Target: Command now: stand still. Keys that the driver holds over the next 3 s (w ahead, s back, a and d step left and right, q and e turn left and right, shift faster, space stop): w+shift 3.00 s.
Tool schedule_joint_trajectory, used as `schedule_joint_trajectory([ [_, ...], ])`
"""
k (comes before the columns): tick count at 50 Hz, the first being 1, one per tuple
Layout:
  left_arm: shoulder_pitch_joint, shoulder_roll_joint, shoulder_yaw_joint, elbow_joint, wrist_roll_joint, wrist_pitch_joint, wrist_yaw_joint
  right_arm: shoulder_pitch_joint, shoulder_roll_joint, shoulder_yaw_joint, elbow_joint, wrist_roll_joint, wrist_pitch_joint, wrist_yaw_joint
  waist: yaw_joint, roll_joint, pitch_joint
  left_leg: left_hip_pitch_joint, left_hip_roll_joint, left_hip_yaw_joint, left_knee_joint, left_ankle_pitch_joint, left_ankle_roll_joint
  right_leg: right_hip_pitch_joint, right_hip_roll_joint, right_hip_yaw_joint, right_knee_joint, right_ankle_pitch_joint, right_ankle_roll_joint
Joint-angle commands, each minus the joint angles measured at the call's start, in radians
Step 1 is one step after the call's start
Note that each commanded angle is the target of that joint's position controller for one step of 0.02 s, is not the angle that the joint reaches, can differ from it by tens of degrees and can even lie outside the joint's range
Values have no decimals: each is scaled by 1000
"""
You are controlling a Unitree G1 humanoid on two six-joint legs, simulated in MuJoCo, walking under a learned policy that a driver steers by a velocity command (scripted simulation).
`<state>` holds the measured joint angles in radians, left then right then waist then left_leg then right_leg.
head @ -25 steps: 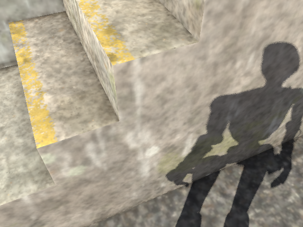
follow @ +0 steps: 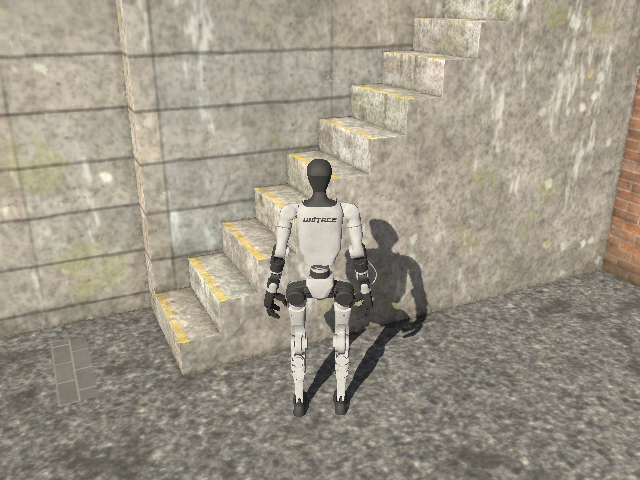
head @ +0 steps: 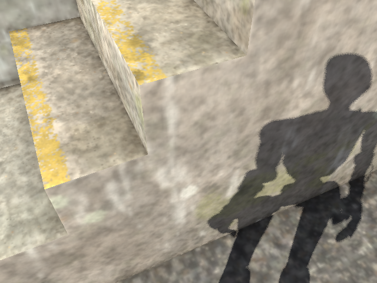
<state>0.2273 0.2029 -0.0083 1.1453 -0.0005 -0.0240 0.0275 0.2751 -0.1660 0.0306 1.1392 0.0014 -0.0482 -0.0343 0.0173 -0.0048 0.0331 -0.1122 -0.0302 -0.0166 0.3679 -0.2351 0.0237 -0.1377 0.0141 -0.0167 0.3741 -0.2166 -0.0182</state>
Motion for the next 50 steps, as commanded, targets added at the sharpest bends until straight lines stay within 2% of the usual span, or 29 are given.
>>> schedule_joint_trajectory([
  [1, 45, 94, 13, -14, 0, -5, 3, 62, -84, -12, -12, 0, -5, -2, 1, 14, 22, -47, 115, -89, -60, 169, 16, 8, -108, 92, -49, 155, -18],
  [2, 46, 94, 13, -14, 0, -5, 3, 64, -84, -12, -12, 0, -5, -3, 0, 14, 23, -47, 115, -89, -59, 170, 16, 8, -108, 92, -49, 156, -18],
  [3, 44, 110, 16, -14, 0, -8, 2, 68, -93, -16, -10, 1, -5, -4, -4, 21, 26, -49, 110, -87, -59, 158, 18, 1, -110, 94, -43, 150, -20],
  [7, 46, 99, 14, -14, 1, -9, 1, 73, -83, -15, -8, 1, -5, -5, -2, 13, 24, -47, 112, -88, -57, 164, 20, -3, -110, 93, -40, 150, -19],
  [50, 64, 95, 14, -18, -1, -10, 3, 96, -77, -17, -11, 0, -5, -4, -5, 14, 33, -43, 114, -83, -52, 170, 19, 2, -110, 94, -38, 163, -20],
])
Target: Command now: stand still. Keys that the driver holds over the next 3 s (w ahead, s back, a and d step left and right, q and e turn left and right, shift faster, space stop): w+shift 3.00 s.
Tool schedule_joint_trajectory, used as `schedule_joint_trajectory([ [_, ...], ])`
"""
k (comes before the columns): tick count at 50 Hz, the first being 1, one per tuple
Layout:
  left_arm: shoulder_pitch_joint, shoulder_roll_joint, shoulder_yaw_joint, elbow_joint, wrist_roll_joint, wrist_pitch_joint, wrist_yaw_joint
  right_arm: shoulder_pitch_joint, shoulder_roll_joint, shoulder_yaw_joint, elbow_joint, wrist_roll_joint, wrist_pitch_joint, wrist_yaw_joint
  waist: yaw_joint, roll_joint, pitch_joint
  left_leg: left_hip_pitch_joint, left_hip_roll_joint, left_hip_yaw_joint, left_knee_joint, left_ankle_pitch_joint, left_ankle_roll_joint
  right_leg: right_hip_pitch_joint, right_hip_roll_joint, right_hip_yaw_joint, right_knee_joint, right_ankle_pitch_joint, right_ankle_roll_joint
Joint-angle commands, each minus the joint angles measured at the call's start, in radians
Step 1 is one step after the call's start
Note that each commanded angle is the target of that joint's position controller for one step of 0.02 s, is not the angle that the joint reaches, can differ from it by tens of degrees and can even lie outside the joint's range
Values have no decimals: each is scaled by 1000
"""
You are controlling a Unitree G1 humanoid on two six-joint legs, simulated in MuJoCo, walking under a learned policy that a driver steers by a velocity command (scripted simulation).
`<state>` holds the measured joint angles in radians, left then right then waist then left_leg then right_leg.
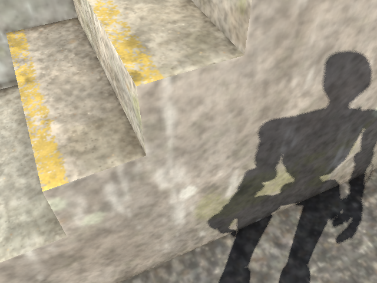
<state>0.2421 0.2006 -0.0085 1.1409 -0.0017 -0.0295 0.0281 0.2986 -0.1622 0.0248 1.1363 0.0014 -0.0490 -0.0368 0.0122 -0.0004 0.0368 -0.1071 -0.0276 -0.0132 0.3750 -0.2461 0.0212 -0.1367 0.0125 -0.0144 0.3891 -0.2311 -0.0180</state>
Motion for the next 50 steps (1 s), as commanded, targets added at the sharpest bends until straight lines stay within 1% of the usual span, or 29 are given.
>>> schedule_joint_trajectory([
  [1, 49, 97, 14, -14, 0, -5, 2, 73, -81, -11, -8, 0, -4, -2, 0, 9, 30, -48, 112, -86, -59, 181, 22, 1, -108, 92, -53, 177, -20],
  [47, 63, 87, 16, -15, -1, -6, 2, 85, -74, -13, -8, 0, -5, 0, -2, 9, 37, -53, 113, -83, -62, 164, 21, -2, -108, 92, -56, 166, -19],
  [48, 66, 70, 13, -14, -2, -4, 3, 82, -64, -10, -10, 0, -5, 1, 2, 3, 34, -51, 118, -84, -62, 176, 20, 5, -106, 90, -63, 172, -16],
  [50, 67, 76, 14, -13, -1, -3, 4, 83, -69, -11, -11, 0, -6, 1, 0, 5, 37, -52, 117, -83, -63, 175, 19, 8, -106, 91, -64, 174, -15],
])
Over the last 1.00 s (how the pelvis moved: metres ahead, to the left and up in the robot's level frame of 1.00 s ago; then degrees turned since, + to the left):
0.00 0.00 0.00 0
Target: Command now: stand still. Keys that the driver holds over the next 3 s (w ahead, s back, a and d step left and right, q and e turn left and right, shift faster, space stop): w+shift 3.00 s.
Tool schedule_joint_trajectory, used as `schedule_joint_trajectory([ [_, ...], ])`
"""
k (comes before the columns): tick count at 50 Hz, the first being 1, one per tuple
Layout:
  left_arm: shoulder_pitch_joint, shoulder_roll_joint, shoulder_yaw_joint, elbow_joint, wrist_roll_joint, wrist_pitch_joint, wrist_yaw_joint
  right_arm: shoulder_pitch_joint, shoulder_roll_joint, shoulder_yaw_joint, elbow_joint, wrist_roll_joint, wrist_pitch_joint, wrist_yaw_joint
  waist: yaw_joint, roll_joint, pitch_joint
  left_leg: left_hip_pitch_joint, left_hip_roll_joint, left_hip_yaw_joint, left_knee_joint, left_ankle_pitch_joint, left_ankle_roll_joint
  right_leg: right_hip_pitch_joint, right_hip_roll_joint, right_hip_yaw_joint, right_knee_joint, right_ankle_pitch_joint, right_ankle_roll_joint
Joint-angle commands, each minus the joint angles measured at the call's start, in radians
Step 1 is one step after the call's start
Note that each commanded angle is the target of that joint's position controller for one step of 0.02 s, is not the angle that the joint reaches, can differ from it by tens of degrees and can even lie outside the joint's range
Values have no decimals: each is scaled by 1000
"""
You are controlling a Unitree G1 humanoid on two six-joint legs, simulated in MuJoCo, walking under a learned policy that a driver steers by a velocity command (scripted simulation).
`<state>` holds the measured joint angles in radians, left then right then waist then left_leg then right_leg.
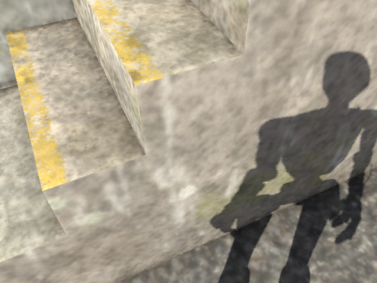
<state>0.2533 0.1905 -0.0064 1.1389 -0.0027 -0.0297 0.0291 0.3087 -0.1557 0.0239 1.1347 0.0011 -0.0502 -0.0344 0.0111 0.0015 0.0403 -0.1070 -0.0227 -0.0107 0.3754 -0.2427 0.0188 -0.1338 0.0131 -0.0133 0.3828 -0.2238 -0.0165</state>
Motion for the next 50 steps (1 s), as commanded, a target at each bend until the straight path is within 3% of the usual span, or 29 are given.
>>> schedule_joint_trajectory([
  [1, 56, 89, 13, -11, 0, -3, 4, 72, -77, -10, -10, 0, -5, -1, 2, 6, 33, -52, 112, -86, -64, 170, 21, 7, -107, 90, -58, 168, -17],
  [50, 74, 68, 19, -4, 0, -2, 4, 91, -62, -15, -15, 0, -7, -1, 0, 8, 43, -62, 113, -84, -69, 141, 21, 1, -105, 89, -63, 148, -14],
])
Over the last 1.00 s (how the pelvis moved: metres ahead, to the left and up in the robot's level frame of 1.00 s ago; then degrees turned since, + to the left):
0.00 0.00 0.00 0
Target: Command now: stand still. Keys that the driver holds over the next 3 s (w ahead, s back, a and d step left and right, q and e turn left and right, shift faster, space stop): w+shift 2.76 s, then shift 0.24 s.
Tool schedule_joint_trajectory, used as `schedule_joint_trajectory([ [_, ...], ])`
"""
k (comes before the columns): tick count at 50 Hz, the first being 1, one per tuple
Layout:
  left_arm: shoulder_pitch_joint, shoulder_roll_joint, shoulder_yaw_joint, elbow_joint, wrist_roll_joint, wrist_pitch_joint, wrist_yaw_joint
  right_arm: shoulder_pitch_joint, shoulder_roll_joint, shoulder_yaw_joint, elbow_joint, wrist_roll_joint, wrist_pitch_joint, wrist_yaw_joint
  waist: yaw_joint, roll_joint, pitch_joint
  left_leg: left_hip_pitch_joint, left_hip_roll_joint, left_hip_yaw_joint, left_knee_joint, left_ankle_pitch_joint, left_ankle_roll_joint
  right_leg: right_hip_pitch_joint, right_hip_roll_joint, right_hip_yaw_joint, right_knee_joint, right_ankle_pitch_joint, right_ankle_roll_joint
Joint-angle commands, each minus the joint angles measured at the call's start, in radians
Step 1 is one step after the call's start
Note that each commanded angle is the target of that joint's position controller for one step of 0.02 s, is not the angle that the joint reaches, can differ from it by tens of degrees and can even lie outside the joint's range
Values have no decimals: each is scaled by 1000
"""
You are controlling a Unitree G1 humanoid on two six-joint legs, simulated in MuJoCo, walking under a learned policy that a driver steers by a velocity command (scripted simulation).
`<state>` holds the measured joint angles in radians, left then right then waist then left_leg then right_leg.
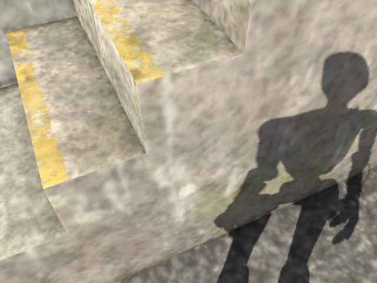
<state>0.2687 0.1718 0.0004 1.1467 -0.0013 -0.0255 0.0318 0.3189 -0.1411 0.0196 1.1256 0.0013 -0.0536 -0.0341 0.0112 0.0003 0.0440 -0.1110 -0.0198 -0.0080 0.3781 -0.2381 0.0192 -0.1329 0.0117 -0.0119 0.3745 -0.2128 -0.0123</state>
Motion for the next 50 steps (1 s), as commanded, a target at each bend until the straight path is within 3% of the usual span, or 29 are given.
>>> schedule_joint_trajectory([
  [1, 62, 81, 13, -6, 2, 0, 4, 71, -71, -12, -13, 1, -4, -3, -2, 12, 46, -65, 106, -85, -66, 133, 19, 1, -104, 85, -53, 141, -20],
  [50, 64, 80, 12, -11, -1, -9, 0, 81, -71, -16, -7, 0, -5, 2, 1, 9, 41, -57, 109, -83, -76, 139, 23, -6, -105, 84, -52, 132, -12],
])
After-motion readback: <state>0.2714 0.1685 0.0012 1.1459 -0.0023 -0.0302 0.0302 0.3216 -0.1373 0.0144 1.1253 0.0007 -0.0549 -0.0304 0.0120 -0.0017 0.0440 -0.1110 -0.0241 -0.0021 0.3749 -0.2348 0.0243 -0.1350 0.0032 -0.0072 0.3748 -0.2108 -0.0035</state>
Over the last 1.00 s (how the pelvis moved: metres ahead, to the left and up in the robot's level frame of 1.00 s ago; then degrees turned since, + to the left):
0.00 0.00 0.00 0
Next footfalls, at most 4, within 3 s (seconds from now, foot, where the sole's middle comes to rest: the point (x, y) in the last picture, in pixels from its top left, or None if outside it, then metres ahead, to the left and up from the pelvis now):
none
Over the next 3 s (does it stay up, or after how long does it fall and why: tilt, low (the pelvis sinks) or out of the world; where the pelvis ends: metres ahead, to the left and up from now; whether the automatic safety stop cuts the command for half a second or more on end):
stays up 0.01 -0.01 0.00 its command is cut before an obstacle from the start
